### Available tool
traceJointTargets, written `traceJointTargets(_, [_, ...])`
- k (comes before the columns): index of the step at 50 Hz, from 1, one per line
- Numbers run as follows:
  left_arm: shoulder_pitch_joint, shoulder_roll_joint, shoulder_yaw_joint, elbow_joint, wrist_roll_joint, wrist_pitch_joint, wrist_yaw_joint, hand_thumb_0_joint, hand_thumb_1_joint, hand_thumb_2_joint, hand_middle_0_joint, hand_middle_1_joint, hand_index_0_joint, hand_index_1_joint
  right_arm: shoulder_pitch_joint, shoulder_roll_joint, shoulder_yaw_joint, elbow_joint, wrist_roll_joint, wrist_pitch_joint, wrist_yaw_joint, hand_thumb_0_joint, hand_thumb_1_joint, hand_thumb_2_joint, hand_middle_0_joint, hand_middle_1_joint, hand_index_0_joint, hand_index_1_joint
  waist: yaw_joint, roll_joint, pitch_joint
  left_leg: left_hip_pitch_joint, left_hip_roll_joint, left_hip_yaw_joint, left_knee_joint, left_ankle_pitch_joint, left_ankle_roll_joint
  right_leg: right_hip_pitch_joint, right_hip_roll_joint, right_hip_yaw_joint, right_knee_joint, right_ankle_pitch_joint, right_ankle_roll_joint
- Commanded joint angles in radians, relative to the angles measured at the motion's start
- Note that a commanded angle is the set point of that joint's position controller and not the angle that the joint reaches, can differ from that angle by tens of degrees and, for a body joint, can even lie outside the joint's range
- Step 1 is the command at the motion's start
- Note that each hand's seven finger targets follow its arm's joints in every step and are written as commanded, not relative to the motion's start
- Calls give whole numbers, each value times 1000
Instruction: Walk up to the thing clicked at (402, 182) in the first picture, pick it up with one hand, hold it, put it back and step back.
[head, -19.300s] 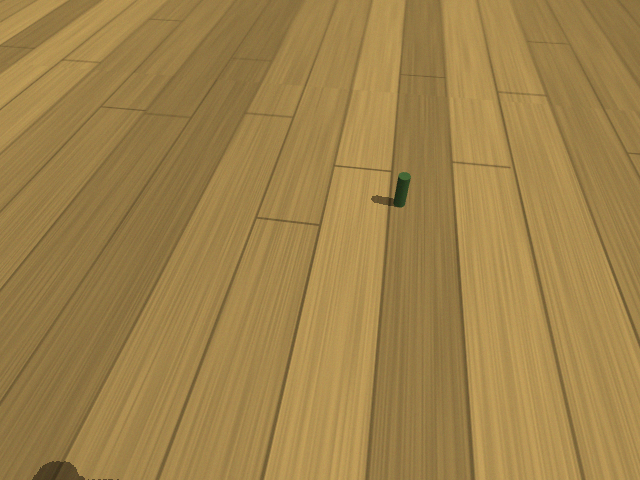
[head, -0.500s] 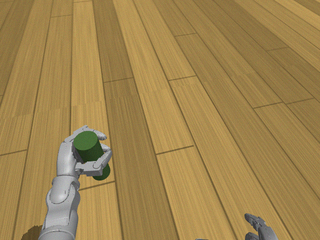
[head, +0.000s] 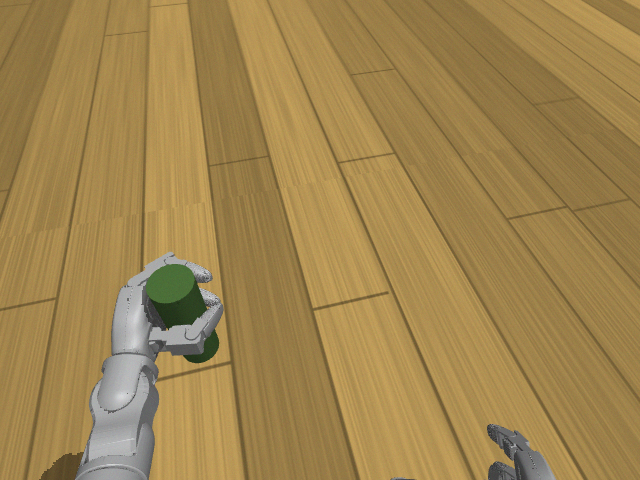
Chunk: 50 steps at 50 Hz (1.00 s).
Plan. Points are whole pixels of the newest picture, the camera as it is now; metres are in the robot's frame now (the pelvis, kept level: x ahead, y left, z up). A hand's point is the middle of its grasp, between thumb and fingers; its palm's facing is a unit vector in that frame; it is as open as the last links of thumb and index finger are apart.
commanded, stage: hold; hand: left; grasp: from the side
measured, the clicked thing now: (187, 318) +0.32 +0.18 +0.02
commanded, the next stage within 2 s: crouch in 0.18 s
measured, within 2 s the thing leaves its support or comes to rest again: neither
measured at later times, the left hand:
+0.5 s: hand (194, 316) +0.32 +0.17 +0.03, palm faces +0.04 -1.00 -0.02, open 7.0 cm
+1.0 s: hand (222, 364) +0.35 +0.18 -0.20, palm faces +0.05 -1.00 -0.03, open 7.0 cm
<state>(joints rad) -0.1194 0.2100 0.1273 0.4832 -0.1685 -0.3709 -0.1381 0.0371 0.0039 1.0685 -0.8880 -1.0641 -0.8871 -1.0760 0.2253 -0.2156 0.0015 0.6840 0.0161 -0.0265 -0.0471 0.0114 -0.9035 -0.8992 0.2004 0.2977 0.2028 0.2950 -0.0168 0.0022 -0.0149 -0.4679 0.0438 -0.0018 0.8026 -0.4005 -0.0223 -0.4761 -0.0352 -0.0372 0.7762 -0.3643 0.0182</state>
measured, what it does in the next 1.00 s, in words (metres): lowers itself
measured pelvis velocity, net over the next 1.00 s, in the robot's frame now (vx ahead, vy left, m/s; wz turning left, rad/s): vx -0.04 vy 0.00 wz -0.01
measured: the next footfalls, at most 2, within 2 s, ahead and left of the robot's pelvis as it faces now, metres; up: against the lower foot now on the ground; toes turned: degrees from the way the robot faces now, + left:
none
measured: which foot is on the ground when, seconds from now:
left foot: down 0.00-1.00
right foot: down 0.00-1.00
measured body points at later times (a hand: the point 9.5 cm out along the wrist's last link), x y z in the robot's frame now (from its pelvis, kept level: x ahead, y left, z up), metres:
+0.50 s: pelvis +0.00 +0.00 +0.00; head +0.04 +0.01 +0.44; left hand +0.31 +0.22 +0.03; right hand +0.12 -0.24 -0.11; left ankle +0.01 +0.13 -0.71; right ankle +0.02 -0.13 -0.71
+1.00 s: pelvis -0.04 +0.00 -0.18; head +0.11 +0.02 +0.25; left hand +0.34 +0.24 -0.19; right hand +0.09 -0.27 -0.30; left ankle +0.01 +0.13 -0.71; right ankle +0.02 -0.13 -0.71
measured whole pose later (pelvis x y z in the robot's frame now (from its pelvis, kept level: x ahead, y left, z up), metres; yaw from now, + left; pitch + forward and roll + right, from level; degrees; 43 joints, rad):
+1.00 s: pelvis -0.04 +0.00 -0.18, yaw -1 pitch +29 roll -2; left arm -0.42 0.26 0.29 0.92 -0.15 -0.75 -0.19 0.04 -0.01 1.08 -0.89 -1.07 -0.89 -1.08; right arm 0.15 -0.26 -0.01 0.69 -0.06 -0.04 0.04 0.01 -0.89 -0.90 0.20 0.30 0.20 0.29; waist -0.08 0.00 -0.19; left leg -1.50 0.04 -0.05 1.66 -0.66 -0.03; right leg -1.50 -0.05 -0.03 1.62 -0.62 0.01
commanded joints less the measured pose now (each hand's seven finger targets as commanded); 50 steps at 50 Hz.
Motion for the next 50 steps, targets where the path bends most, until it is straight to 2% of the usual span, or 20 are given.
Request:
traceJointTargets(1, [-351,124,53,-270,-30,-95,0,0,491,1230,-1248,-1372,-1263,-1364,-30,-140,-56,-119,-3,-48,-6,0,-894,-900,200,300,200,300,-9,30,-255,92,-34,8,-127,213,18,105,38,-12,-108,231,-26])
traceJointTargets(6, [-314,120,58,-224,-28,-97,0,0,494,1236,-1263,-1384,-1278,-1375,-31,-138,-55,-126,-4,-51,3,0,-898,-900,200,300,200,300,-1,26,-265,79,-31,1,-132,181,16,107,43,-17,-104,193,-28])
traceJointTargets(7, [-349,142,69,-307,-33,-103,4,0,498,1234,-1255,-1376,-1270,-1367,-31,-138,-54,-135,-2,-49,4,0,-893,-900,200,300,200,300,6,58,-302,92,-33,6,-129,202,15,130,40,-14,-103,213,-29])
traceJointTargets(9, [-323,116,42,-264,-28,-94,8,0,473,1249,-1271,-1403,-1287,-1394,-25,-141,-54,-131,-1,-49,2,0,-898,-901,200,300,200,300,-8,25,-289,105,-31,5,-122,243,16,122,42,-14,-99,253,-26])
traceJointTargets(11, [-384,161,74,-338,-28,-104,16,0,474,1231,-1257,-1376,-1270,-1370,-28,-136,-52,-127,-2,-50,-2,0,-899,-901,200,300,200,300,-4,44,-297,104,-35,9,-119,230,17,127,38,-8,-107,242,-25])
traceJointTargets(12, [-307,128,66,-246,-27,-92,17,0,487,1235,-1255,-1374,-1267,-1368,-28,-132,-50,-123,-1,-50,-1,0,-900,-902,200,300,200,300,-4,12,-253,81,-34,7,-125,207,19,116,39,-12,-110,221,-23])
traceJointTargets(15, [-333,123,49,-296,-24,-101,20,0,553,1216,-1279,-1341,-1290,-1331,-28,-133,-54,-128,-3,-53,3,0,-860,-896,199,300,200,300,-2,22,-282,85,-34,9,-119,214,20,125,38,-10,-103,230,-24])
traceJointTargets(16, [-282,104,37,-233,-18,-95,17,0,581,1215,-1295,-1352,-1309,-1339,-24,-138,-55,-128,-3,-51,4,0,-871,-899,199,299,200,299,-7,15,-270,85,-32,6,-121,229,18,120,40,-13,-98,239,-26])
traceJointTargets(18, [-364,150,62,-297,-10,-106,24,0,583,1221,-1311,-1363,-1325,-1350,-23,-141,-61,-124,-4,-50,6,0,-868,-898,199,299,200,299,-5,47,-274,83,-32,9,-115,228,17,109,38,-9,-96,241,-27])
traceJointTargets(20, [-319,95,30,-223,-10,-105,26,0,560,1218,-1295,-1355,-1309,-1342,-22,-135,-57,-122,-6,-48,9,0,-867,-898,199,299,200,299,-15,13,-237,56,-32,9,-106,204,22,79,37,-9,-95,223,-24])
traceJointTargets(22, [-325,105,62,-184,-15,-118,31,0,526,1221,-1288,-1355,-1301,-1344,-18,-136,-61,-109,-10,-51,17,0,-869,-899,199,299,200,299,-13,2,-243,29,-29,1,-91,191,22,58,39,-15,-77,207,-26])
traceJointTargets(25, [-388,116,64,-174,-6,-157,31,0,519,1224,-1303,-1372,-1318,-1360,-17,-146,-71,-106,-17,-53,29,0,-873,-899,199,299,200,299,-24,13,-237,-17,-31,1,-56,171,25,-2,35,-10,-41,196,-27])
traceJointTargets(27, [-352,100,73,-71,-1,-183,20,0,520,1210,-1286,-1353,-1301,-1341,-10,-149,-74,-99,-22,-52,35,0,-875,-899,199,299,200,299,-27,5,-237,-67,-33,-3,-14,156,24,-48,34,-9,-1,178,-29])
traceJointTargets(30, [-385,88,83,4,-2,-247,9,0,483,1234,-1293,-1376,-1308,-1366,-1,-150,-80,-88,-34,-57,49,0,-873,-900,199,299,200,299,-32,0,-274,-153,-32,-12,71,132,21,-142,37,-6,89,153,-34])
traceJointTargets(33, [-414,122,129,62,0,-317,-1,0,452,1227,-1303,-1386,-1318,-1376,1,-155,-82,-99,-44,-57,59,0,-881,-901,199,300,200,300,-32,3,-359,-266,-41,-11,180,100,24,-230,32,2,183,124,-35])
traceJointTargets(38, [-510,124,110,128,0,-424,-39,0,417,1205,-1311,-1375,-1322,-1368,-16,-183,-82,-102,-56,-70,71,0,-887,-901,198,300,199,300,-56,68,-498,-422,-42,-46,370,38,17,-513,37,-12,403,34,-48])
traceJointTargets(39, [-529,161,144,118,-2,-446,-41,0,406,1214,-1314,-1378,-1323,-1373,-12,-186,-79,-101,-58,-71,73,0,-883,-901,198,300,199,300,-44,80,-556,-451,-43,-47,411,51,19,-539,35,-9,441,41,-49])
traceJointTargets(43, [-595,189,158,164,-1,-482,-51,0,416,1216,-1293,-1354,-1295,-1355,-13,-202,-73,-97,-69,-64,72,0,-885,-903,198,300,199,300,-49,121,-656,-567,-47,-48,545,60,20,-669,32,5,572,33,-53])
traceJointTargets(45, [-581,224,212,189,-6,-486,-46,0,427,1239,-1296,-1359,-1296,-1364,-8,-210,-75,-94,-70,-57,72,0,-885,-904,198,300,199,300,-41,86,-705,-634,-48,-50,604,74,24,-695,31,5,624,46,-52])
traceJointTargets(50, [-600,226,235,240,-8,-487,-53,0,504,1282,-1310,-1379,-1307,-1386,-8,-212,-75,-73,-85,-47,82,0,-897,-907,199,300,199,300,-54,44,-767,-837,-52,-31,762,71,38,-725,26,48,725,72,-39])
